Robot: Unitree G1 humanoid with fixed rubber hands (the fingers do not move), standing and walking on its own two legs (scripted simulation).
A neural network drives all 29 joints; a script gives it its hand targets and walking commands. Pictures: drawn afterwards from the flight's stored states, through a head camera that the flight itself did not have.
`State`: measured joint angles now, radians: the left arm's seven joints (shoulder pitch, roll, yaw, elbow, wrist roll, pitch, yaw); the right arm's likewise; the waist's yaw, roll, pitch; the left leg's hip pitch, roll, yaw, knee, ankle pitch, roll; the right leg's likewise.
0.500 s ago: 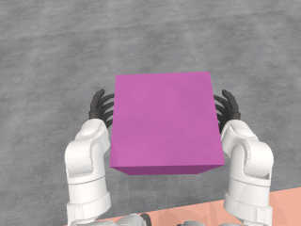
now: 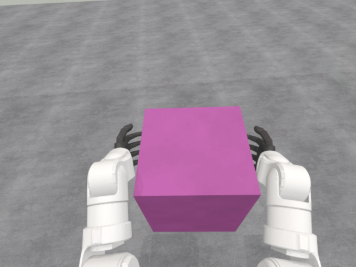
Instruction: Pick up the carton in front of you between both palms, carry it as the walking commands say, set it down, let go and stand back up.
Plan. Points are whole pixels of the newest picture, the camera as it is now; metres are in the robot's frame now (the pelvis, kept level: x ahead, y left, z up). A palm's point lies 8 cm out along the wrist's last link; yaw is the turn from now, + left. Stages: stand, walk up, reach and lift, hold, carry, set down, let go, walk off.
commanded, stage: carry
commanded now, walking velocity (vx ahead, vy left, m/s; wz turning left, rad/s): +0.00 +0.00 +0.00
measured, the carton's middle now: (193, 174) +0.32 +0.00 +0.04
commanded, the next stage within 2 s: none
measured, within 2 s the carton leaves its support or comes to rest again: neither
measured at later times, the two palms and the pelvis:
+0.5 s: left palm (122, 164) +0.29 +0.15 +0.12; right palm (269, 167) +0.29 -0.15 +0.11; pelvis -0.02 +0.00 +0.00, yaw +0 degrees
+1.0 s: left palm (123, 166) +0.29 +0.14 +0.12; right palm (272, 169) +0.29 -0.16 +0.12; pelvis -0.03 -0.01 +0.00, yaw +0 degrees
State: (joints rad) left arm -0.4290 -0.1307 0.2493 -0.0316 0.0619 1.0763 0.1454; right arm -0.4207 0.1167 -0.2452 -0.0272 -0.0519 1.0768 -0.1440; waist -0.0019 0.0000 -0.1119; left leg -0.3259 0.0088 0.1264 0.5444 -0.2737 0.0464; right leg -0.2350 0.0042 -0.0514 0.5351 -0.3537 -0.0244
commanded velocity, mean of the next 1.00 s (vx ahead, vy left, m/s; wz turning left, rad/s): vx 0.00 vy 0.00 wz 0.00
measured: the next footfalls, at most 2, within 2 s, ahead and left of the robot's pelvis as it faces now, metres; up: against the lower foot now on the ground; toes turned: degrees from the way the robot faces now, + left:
none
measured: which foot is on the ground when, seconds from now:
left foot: down 0.00-1.00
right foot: down 0.00-1.00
